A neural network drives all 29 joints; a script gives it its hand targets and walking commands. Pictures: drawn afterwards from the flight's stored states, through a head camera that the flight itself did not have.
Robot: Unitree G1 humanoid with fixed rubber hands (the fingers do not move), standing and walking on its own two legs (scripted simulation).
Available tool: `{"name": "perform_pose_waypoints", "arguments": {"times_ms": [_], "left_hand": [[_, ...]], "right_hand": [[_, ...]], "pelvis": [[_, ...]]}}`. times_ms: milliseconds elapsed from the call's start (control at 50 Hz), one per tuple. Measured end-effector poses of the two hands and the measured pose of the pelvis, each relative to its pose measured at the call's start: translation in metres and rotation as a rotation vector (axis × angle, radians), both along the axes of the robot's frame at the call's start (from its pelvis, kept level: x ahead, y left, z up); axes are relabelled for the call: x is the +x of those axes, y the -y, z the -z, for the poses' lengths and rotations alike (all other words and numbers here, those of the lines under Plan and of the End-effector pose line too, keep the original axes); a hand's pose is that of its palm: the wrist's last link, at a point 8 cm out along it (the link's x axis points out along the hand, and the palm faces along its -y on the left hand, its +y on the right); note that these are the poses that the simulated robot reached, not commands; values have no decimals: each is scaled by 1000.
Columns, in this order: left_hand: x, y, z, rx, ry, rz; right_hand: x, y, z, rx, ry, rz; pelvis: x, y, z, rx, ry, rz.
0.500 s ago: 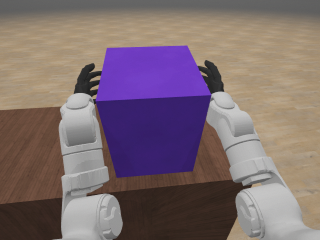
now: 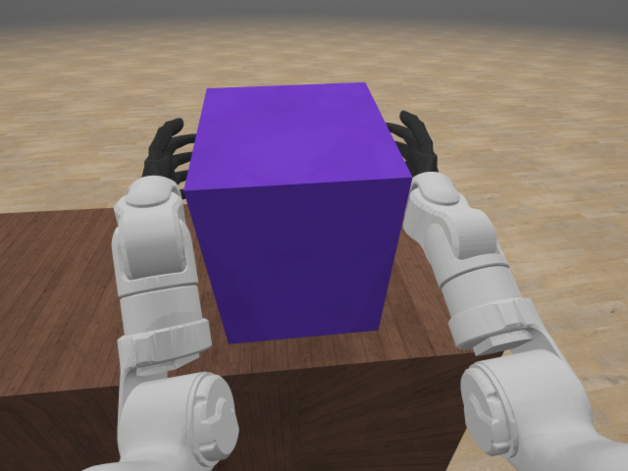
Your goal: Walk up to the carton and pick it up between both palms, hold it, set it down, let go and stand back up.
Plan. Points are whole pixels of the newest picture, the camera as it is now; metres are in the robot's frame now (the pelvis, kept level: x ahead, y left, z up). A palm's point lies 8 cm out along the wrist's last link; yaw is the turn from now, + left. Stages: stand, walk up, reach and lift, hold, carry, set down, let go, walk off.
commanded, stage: hold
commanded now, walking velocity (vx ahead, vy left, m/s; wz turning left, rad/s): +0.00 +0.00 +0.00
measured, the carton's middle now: (296, 214) +0.39 +0.01 +0.20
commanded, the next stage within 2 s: none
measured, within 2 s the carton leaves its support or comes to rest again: neither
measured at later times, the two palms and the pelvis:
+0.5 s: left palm (168, 188) +0.36 +0.16 +0.27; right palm (423, 182) +0.36 -0.14 +0.26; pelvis +0.00 +0.00 +0.00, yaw +0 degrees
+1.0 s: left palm (169, 193) +0.35 +0.16 +0.26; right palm (422, 187) +0.36 -0.13 +0.25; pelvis +0.00 +0.00 +0.00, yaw +0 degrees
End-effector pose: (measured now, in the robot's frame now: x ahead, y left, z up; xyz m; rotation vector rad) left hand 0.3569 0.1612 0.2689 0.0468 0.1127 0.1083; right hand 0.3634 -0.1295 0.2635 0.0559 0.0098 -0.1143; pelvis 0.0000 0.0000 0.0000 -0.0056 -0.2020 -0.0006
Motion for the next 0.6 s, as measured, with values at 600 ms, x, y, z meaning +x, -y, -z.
{"name": "perform_pose_waypoints", "arguments": {"times_ms": [600], "left_hand": [[1,14,4,18,-14,23]], "right_hand": [[-5,14,12,19,-16,25]], "pelvis": [[0,2,0,-1,-3,-3]]}}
